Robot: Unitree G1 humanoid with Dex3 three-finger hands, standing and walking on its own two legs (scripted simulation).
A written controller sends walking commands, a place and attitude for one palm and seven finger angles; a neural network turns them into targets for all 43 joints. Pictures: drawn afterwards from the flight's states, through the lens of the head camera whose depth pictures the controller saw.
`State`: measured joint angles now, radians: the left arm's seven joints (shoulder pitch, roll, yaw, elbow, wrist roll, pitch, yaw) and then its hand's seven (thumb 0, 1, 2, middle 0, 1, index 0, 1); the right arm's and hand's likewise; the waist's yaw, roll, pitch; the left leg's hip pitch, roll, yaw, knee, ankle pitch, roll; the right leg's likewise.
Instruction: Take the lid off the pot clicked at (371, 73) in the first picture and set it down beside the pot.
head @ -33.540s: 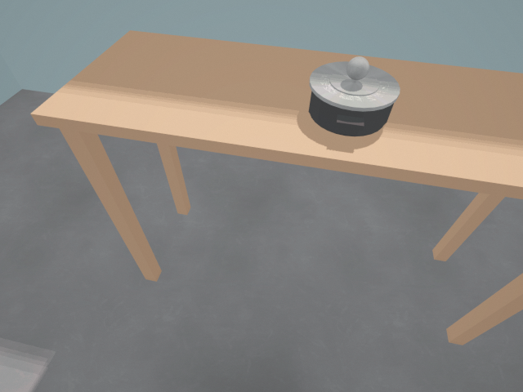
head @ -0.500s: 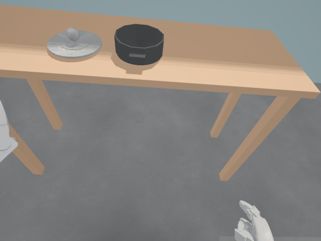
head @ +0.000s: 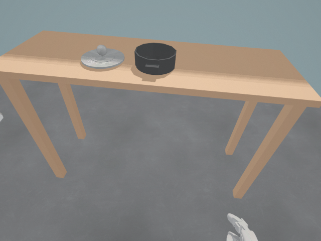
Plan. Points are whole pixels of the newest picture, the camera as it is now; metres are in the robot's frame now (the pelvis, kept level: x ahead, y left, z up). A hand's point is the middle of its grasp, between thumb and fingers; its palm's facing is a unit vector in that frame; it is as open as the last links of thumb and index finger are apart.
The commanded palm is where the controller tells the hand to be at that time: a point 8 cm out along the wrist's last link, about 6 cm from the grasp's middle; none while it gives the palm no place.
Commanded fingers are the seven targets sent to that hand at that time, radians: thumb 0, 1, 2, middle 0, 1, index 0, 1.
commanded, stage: stop stepping back and stand still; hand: left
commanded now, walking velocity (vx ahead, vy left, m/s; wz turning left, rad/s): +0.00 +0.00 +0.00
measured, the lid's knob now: (101, 50) +0.82 +0.28 +0.12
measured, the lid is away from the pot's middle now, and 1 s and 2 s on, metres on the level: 0.23 0.23 0.23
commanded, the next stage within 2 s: let the arm hang, fingers relaxed in 0.60 s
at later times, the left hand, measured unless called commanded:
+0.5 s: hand out of the picture -0.02 +0.20 -0.17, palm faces +0.04 -0.98 -0.19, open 6.9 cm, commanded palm none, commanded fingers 0.00 0.90 0.90 -0.20 -0.30 -0.20 -0.30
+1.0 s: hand out of the picture +0.04 +0.21 -0.16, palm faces +0.02 -0.97 -0.23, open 7.2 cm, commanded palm none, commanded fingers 0.00 0.90 0.90 -0.20 -0.30 -0.20 -0.30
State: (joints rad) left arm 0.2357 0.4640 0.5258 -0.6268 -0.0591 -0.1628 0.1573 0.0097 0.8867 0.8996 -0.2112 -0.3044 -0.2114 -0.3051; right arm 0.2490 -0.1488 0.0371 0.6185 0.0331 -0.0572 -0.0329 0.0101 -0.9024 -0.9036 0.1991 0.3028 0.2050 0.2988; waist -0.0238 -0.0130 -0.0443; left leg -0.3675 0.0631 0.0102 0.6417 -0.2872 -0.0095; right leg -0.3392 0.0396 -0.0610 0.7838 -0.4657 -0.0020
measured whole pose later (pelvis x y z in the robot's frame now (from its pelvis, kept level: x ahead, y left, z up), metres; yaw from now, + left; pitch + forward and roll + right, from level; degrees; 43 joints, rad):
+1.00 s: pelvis +0.00 +0.03 +0.02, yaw +1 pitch -1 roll +0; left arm 0.19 0.16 0.02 1.11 0.01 0.01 0.04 0.02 0.95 0.90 -0.20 -0.30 -0.20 -0.30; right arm 0.31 -0.09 -0.03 1.11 -0.01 0.02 -0.03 0.01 -0.92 -0.90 0.20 0.30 0.20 0.30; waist -0.03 0.02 0.05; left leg -0.14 0.03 0.11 0.43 -0.27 0.01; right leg -0.21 -0.01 -0.03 0.43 -0.20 0.00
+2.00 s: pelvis +0.03 +0.05 +0.02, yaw -1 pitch -1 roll -1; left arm 0.23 0.15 0.02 1.14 0.01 0.01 0.04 0.01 0.93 0.90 -0.20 -0.30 -0.20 -0.30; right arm 0.29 -0.11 -0.03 1.12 -0.01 0.01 -0.04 0.00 -0.91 -0.90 0.20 0.30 0.20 0.30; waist -0.02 0.00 0.07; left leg -0.09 0.03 0.14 0.41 -0.31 0.02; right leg -0.17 -0.01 0.01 0.41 -0.23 0.02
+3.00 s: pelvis +0.03 +0.06 +0.02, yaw -2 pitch -1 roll -1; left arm 0.23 0.15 0.02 1.13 0.01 0.01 0.04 0.01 0.93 0.90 -0.20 -0.30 -0.20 -0.30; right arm 0.30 -0.10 -0.04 1.12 -0.01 0.00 -0.04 0.00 -0.91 -0.90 0.20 0.30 0.20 0.30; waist -0.02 0.00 0.08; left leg -0.08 0.02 0.16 0.41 -0.31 0.04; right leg -0.17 -0.02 0.02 0.42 -0.23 0.03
